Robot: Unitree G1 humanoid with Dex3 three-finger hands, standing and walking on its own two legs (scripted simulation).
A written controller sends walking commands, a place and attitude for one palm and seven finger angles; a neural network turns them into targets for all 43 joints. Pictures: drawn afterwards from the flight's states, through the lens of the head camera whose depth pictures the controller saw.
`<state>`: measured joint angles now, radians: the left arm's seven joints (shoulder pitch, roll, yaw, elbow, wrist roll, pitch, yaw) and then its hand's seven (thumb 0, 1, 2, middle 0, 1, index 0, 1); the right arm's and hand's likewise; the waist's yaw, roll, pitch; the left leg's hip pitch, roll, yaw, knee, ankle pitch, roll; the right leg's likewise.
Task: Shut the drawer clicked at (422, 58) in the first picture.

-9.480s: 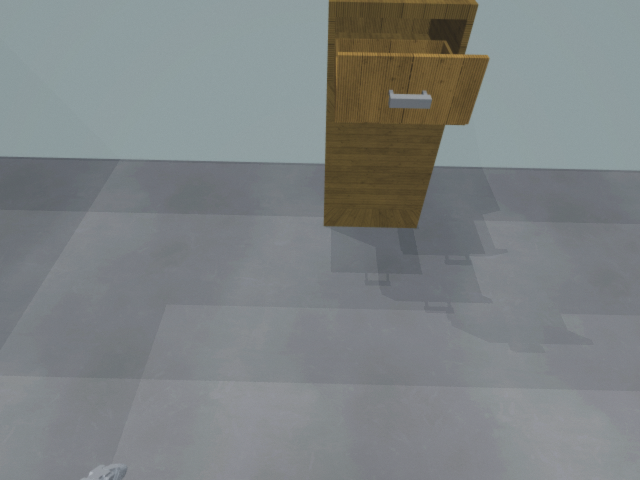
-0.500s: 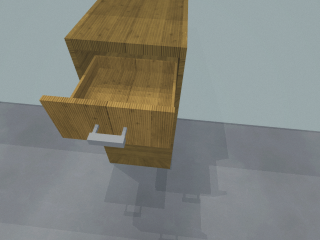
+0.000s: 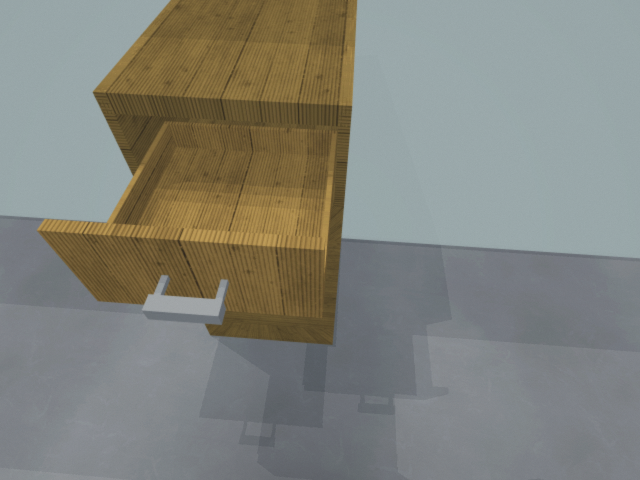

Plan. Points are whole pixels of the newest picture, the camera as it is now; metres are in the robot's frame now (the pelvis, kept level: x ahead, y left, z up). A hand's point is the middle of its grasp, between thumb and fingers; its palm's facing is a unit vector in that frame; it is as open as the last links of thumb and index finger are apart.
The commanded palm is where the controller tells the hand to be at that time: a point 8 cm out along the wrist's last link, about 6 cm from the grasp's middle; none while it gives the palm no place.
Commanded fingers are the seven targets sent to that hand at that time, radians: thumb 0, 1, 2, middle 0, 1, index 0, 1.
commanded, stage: come to a stop and stand still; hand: left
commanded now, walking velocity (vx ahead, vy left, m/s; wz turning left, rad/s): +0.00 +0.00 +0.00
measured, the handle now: (189, 296) +0.34 +0.21 +0.00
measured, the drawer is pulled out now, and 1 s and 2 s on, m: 0.26 0.26 0.25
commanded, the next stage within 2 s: look again from close up in 0.52 s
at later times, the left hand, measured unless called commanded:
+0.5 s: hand out of the picture +0.01 +0.13 -0.17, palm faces +0.06 -0.98 -0.19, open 7.3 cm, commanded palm none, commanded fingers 0.00 0.90 0.90 -0.20 -0.30 -0.20 -0.30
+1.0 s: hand out of the picture +0.03 +0.17 -0.16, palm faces +0.04 -0.98 -0.22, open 7.3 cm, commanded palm none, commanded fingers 0.00 0.90 0.90 -0.20 -0.30 -0.20 -0.30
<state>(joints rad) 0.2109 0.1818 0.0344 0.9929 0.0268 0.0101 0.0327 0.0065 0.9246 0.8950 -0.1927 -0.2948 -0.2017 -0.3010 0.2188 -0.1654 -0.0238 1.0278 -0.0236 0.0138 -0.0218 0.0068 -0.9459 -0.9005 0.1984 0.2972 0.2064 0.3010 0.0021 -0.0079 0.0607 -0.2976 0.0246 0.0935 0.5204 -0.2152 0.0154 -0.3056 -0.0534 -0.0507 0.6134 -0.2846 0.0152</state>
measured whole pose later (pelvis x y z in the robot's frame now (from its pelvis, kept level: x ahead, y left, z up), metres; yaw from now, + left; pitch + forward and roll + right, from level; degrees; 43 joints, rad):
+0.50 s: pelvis +0.01 -0.04 +0.01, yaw +1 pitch -1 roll +1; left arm 0.27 0.16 0.01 1.09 0.01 -0.01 0.02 0.01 0.93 0.89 -0.20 -0.30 -0.20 -0.30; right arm 0.29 -0.12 0.01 1.13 -0.02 0.01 -0.02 0.01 -0.92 -0.90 0.19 0.30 0.20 0.30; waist 0.01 -0.01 0.04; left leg -0.19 0.05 0.02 0.41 -0.20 -0.04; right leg -0.20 0.01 -0.09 0.45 -0.23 -0.05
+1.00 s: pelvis +0.01 -0.01 +0.01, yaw +1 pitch -1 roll +1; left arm 0.28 0.16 0.00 1.07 0.01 -0.02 0.03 0.01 0.91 0.89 -0.19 -0.30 -0.20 -0.30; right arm 0.31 -0.15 0.02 1.08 -0.02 -0.01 -0.02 0.01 -0.93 -0.90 0.20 0.30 0.20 0.30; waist 0.00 0.01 0.02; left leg -0.19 -0.01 0.04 0.47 -0.26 0.01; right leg -0.21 -0.04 -0.07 0.50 -0.27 -0.01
